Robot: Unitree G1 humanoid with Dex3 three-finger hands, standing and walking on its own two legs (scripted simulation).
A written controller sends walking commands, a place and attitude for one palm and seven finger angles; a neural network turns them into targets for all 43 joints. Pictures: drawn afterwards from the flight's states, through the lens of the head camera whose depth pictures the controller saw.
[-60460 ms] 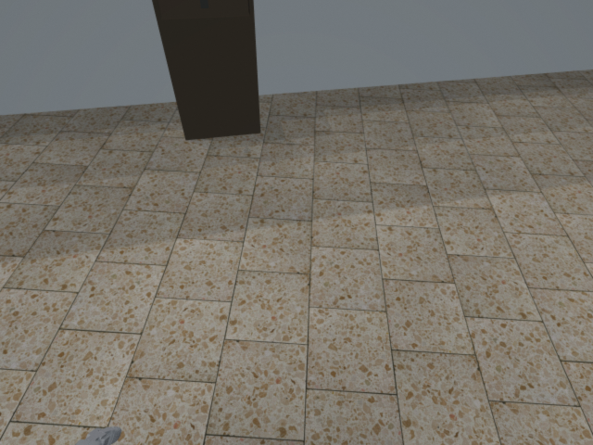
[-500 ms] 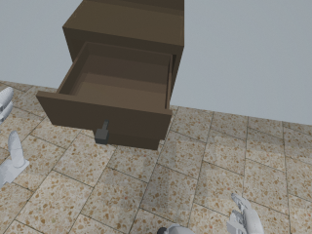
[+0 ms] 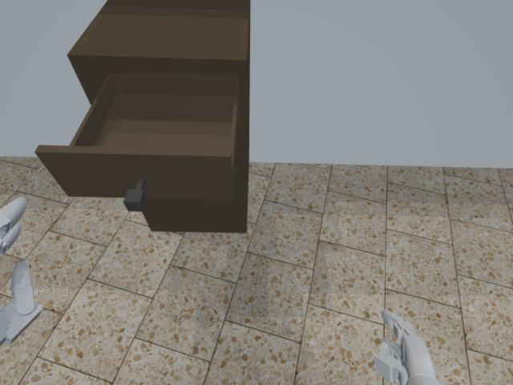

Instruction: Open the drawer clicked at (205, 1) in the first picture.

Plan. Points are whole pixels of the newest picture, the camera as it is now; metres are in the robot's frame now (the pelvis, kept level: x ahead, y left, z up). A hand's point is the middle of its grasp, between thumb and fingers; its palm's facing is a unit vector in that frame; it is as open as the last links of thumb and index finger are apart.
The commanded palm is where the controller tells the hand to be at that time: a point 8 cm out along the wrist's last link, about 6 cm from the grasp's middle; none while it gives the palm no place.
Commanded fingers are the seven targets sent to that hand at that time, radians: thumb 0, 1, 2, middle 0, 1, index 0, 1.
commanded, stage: stop stepping back and stand still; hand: left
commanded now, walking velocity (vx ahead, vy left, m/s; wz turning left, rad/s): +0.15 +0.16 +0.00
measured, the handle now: (138, 193) +0.49 +0.25 -0.05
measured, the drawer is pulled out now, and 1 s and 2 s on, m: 0.29 0.29 0.29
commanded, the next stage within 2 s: let the arm hang, fingers relaxed in 0.68 s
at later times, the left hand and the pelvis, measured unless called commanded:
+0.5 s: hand out of the picture +0.09 +0.26 +0.14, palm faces +0.46 -0.81 -0.37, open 7.4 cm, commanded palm +0.03 +0.30 +0.17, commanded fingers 0.00 0.90 0.90 -0.20 -0.30 -0.20 -0.30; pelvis -0.08 +0.01 -0.02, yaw +4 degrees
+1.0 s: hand out of the picture +0.04 +0.17 -0.14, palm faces +0.06 -0.97 -0.22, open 7.4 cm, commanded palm none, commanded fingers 0.00 0.90 0.90 -0.20 -0.30 -0.20 -0.30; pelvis -0.08 -0.01 -0.02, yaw +4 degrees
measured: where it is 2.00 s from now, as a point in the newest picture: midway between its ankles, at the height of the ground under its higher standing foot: outside the picture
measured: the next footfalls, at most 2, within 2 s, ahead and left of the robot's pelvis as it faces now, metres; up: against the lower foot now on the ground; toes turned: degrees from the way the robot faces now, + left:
left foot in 0.16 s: -0.05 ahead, +0.12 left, +0.00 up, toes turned +6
right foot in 0.82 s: -0.04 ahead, -0.12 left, +0.00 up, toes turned -2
